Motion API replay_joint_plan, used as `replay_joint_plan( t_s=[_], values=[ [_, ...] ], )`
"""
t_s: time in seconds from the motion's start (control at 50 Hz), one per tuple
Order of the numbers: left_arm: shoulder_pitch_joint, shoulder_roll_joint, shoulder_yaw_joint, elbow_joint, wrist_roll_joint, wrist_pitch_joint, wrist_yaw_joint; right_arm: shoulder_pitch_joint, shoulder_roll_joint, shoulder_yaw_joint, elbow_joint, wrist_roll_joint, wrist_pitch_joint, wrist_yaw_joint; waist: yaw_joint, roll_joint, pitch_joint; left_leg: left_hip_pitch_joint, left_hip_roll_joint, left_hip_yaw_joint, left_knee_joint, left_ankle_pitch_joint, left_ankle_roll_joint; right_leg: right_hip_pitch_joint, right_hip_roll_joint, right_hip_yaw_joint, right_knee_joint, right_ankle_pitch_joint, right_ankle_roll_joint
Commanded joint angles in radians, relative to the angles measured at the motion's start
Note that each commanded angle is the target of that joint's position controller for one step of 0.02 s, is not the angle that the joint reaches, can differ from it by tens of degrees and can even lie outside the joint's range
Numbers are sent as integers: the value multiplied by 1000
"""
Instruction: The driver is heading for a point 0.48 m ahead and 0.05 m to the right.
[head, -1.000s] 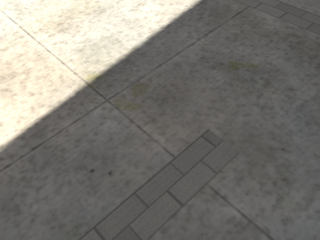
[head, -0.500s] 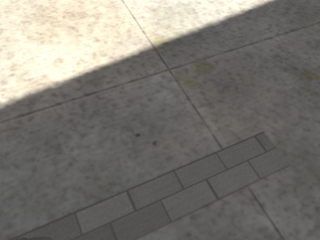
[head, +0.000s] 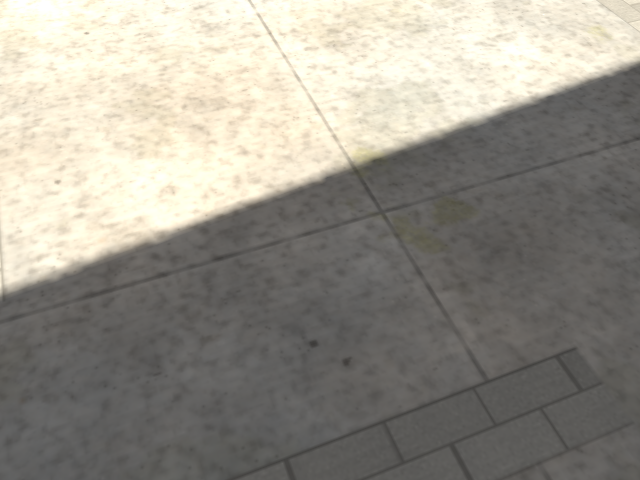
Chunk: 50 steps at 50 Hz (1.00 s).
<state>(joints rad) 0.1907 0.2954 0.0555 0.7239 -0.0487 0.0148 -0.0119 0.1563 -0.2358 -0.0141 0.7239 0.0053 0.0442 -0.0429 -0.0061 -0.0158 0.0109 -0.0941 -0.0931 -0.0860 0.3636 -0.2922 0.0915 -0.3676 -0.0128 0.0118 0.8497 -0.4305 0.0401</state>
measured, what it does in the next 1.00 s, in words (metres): walks ahead: right foot, then left foot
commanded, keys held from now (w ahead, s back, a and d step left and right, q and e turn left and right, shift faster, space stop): w+e+shift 0.20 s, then w+q+shift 0.28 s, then shift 0.52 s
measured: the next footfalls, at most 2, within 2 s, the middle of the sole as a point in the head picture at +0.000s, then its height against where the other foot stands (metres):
right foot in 0.24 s outside the picture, level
left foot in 0.66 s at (421, 404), level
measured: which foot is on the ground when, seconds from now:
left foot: down 0.00-0.24, up 0.26-0.64, down 0.66-1.00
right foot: up 0.00-0.22, down 0.24-0.64, up 0.66-1.00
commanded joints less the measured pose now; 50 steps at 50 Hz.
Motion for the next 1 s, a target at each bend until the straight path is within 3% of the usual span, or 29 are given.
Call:
replay_joint_plan(
  t_s=[0.02, 0.14, 0.18, 0.22, 0.24, 0.26, 0.28, 0.3, 0.32, 0.34, 0.36, 0.38, 0.44, 0.5, 0.54, 0.58, 0.6, 0.64, 0.66, 0.68, 0.7, 0.72, 0.74, 0.76, 0.78, 0.82, 0.88, 0.94, 1.0],
  values=[
    [-207, 76, 5, -141, -4, -46, -20, 128, -204, -71, -21, -1, -42, 12, -122, 107, 67, 247, 385, -312, -219, -248, 170, -384, -61, 36, -33, 11, -54],
    [-236, 56, -22, -193, 1, -75, -46, 202, -245, -91, 4, 3, -104, 48, -127, 89, 53, 270, 384, -110, -213, -60, 120, -386, -83, -34, -100, 89, -87],
    [-201, 60, -27, -208, -4, -72, -51, 190, -261, -93, 4, 7, -111, 57, -94, 95, 46, 201, 372, -21, -174, 90, 92, -293, -60, -77, -100, 103, -101],
    [-43, 80, -13, -174, 0, -67, -43, 132, -265, -87, -16, 16, -118, 60, 27, 93, -26, 9, 321, 121, 13, 550, 38, 55, 37, -166, -193, 124, -141],
    [147, 134, 20, -114, 9, -67, -31, 151, -235, -70, -12, 14, -128, 58, 125, 35, -120, -171, 281, 193, 246, 768, 13, 402, 89, -168, -212, 159, -179],
    [380, 254, 66, -75, 16, -65, -7, 116, -199, -49, -49, -12, -151, 55, 252, -126, -199, -528, 198, 236, 648, 520, -64, 747, -84, 156, -286, -27, -261],
    [414, 316, 60, -82, 19, -79, -7, 173, -99, -14, -75, -10, -183, 59, 178, -306, -339, -751, 83, 73, 968, -253, -71, 870, -339, 734, -495, -370, -372],
    [380, 212, 37, -102, 22, -92, -8, 67, -235, -42, -74, 48, -197, 62, 227, -110, -250, -874, 123, -20, 1055, -175, -43, 815, -377, 776, -579, -408, -338],
    [337, 199, 28, -97, 40, -96, -7, 29, -236, -45, -84, 73, -201, 65, 195, -74, -103, -912, 164, -1, 1036, -87, -28, 694, -358, 610, -585, -230, -313],
    [272, 175, 21, -100, 49, -97, -7, 41, -215, -36, -76, 55, -198, 62, 144, -13, -42, -872, 207, 3, 979, -1, -31, 572, -322, 481, -590, -101, -290],
    [202, 135, 9, -110, 64, -99, -11, 63, -208, -40, -59, 37, -185, 65, 91, -23, 18, -820, 235, 0, 940, 76, -35, 456, -269, 349, -607, 37, -262],
    [160, 103, 1, -114, 77, -106, -13, 111, -195, -41, -39, 43, -164, 75, 47, -79, 38, -750, 249, -22, 936, 129, -40, 357, -239, 252, -619, 182, -239],
    [96, 68, 1, -104, 65, -135, -14, 147, -132, -32, -12, 47, -110, 85, -19, -51, 92, -692, 210, -18, 898, 217, -63, 199, -146, -30, -675, 519, -141],
    [110, 66, 1, -73, 67, -160, 9, 43, -105, -23, -49, 29, -122, 80, -10, -28, 155, -614, 126, 74, 654, 388, -74, 118, -78, -168, -726, 805, -72],
    [177, 74, -1, -32, 56, -159, 39, -35, -55, -6, -74, 4, -152, 99, 10, 20, 158, -489, 68, 188, 413, 483, -70, 113, -73, -194, -694, 1007, -28],
    [242, 130, 7, 6, 43, -150, 73, -48, -45, -8, -87, -5, -171, 123, 4, -34, 85, -343, -15, 246, 280, 554, -61, 196, -110, -176, -592, 1275, -9],
    [236, 165, 16, 10, 37, -138, 87, -12, -72, -21, -85, -3, -167, 130, -26, -86, 39, -278, -50, 248, 253, 530, -50, 255, -131, -167, -522, 1395, -3],
    [181, 204, 31, 5, 57, -109, 98, 206, -180, -64, -33, 6, -143, 118, -155, -133, -68, -92, -52, 175, 230, 476, -2, 333, -150, -137, -232, 1514, 15],
    [74, 206, 35, -24, 55, -99, 94, 390, -210, -78, 14, 2, -131, 98, -277, -104, -100, 27, 26, 85, 44, 652, 53, 318, -104, -164, 70, 1372, 33],
    [120, 35, -6, -62, 81, -99, 72, 429, -251, -63, 58, -27, -126, 76, -186, 267, -168, 326, 219, -89, 191, 1156, 105, 25, 63, -127, 594, -121, 37],
    [390, -26, -40, -19, 15, -109, 47, 378, -244, -55, 20, -93, -153, 67, -74, 234, -475, 602, 482, -507, 342, 1324, 356, -182, 137, 240, 873, -315, 40],
    [259, 109, -21, -20, 1, -115, 30, 318, -217, -65, -27, -67, -146, 68, -160, 49, -496, 485, 455, -487, 188, 1170, 363, -177, 113, 286, 812, -214, 17],
    [202, 128, -12, -65, -1, -112, 23, 196, -209, -61, -44, -28, -141, 66, -76, -17, -330, 332, 414, -424, 114, 879, 332, -207, 57, 227, 685, -161, -12],
    [157, 113, -15, -72, 22, -105, 26, 92, -161, -46, -62, 4, -134, 66, -15, -132, -191, 131, 366, -374, 25, 667, 289, -216, 8, 148, 583, -109, -20],
    [146, 113, -12, -68, 36, -88, 29, 47, -136, -37, -68, 2, -133, 64, 12, -121, -95, -50, 340, -327, -30, 658, 275, -166, -11, 118, 526, -71, -10],
    [189, 80, -18, -65, 46, -57, 35, 31, -129, -32, -48, -17, -133, 70, 55, -32, -44, -252, 286, -212, -84, 727, 256, -47, -54, 97, 375, -41, 24],
    [185, 15, -46, -61, 57, -51, 53, 21, -145, -39, -16, -30, -132, 64, 54, 44, -118, -285, 233, -55, -49, 920, 212, 43, -69, 54, 69, 45, 53],
    [149, 48, -34, -50, 45, -39, 58, 39, -152, -43, 8, -22, -110, 63, 25, 90, -195, -230, 222, -18, -23, 712, 165, 105, -47, 37, -72, 259, 55],
    [99, 55, -21, -58, 58, -37, 55, 8, -119, -29, 19, -13, -94, 64, 34, 125, -145, -294, 190, -17, 22, 305, 90, 191, -18, 8, -251, 374, 20]
  ],
)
